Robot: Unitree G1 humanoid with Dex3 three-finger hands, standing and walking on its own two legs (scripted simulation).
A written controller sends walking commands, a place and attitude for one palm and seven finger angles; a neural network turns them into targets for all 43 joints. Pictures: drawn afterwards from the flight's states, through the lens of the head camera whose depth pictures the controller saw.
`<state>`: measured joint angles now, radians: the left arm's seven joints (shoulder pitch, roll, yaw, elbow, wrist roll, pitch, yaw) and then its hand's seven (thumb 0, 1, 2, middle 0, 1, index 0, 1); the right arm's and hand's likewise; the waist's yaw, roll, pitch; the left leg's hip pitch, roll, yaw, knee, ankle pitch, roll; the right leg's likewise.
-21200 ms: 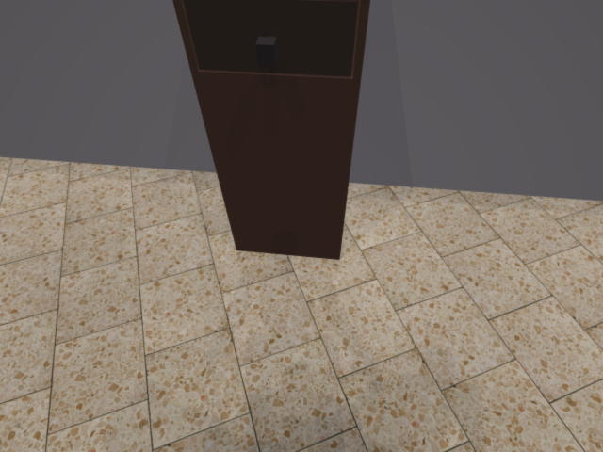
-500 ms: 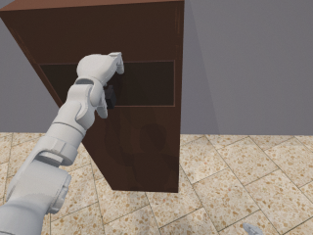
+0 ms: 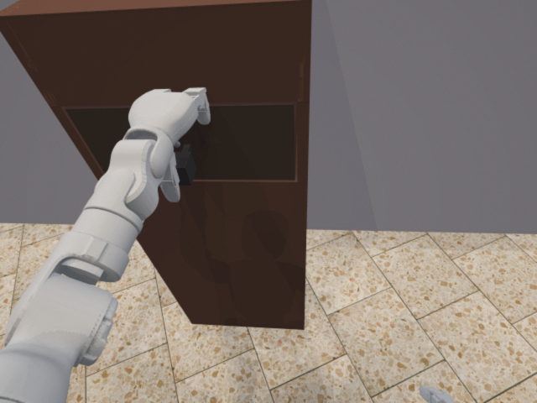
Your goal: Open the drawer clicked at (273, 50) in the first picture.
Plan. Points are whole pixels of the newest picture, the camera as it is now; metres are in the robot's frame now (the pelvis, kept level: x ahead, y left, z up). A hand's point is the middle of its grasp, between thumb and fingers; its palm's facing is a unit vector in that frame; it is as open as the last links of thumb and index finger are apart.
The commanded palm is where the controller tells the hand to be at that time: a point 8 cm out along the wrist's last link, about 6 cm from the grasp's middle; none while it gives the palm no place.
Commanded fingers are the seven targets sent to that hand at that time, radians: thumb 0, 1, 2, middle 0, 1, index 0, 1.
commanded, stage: re-aim the fingers above the handle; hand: left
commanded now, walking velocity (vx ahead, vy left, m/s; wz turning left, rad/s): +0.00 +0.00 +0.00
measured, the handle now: (182, 161) +0.48 +0.18 +0.11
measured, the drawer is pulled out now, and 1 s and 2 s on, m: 0.00 0.00 0.00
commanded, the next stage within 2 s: lower the fingers behind the handle in 1.68 s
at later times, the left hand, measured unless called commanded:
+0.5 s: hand (161, 142) +0.44 +0.18 +0.18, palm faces +0.05 -0.02 -1.00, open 13.8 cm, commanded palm +0.41 +0.18 +0.24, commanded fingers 0.00 -0.50 0.30 -0.30 -1.20 -0.30 -1.20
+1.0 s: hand (170, 139) +0.45 +0.17 +0.18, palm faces +0.04 -0.03 -1.00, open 13.5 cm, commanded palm +0.43 +0.20 +0.24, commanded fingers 0.00 -0.50 0.30 -0.30 -1.20 -0.30 -1.20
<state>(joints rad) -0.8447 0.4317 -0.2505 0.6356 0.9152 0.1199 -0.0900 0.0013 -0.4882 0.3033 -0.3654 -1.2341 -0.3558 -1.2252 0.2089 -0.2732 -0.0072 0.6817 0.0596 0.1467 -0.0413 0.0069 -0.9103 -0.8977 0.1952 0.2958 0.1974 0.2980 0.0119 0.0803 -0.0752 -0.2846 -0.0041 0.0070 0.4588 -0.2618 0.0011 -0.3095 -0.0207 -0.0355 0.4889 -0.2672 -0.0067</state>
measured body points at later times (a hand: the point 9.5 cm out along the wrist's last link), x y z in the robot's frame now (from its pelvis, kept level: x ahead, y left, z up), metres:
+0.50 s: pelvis +0.00 +0.01 +0.00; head +0.01 -0.03 +0.45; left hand +0.43 +0.18 +0.24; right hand +0.13 -0.25 -0.13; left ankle -0.02 +0.12 -0.74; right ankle -0.01 -0.11 -0.74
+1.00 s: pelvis -0.01 +0.00 +0.00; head +0.01 -0.03 +0.45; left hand +0.44 +0.17 +0.24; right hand +0.12 -0.25 -0.13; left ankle -0.02 +0.12 -0.74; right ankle -0.01 -0.11 -0.74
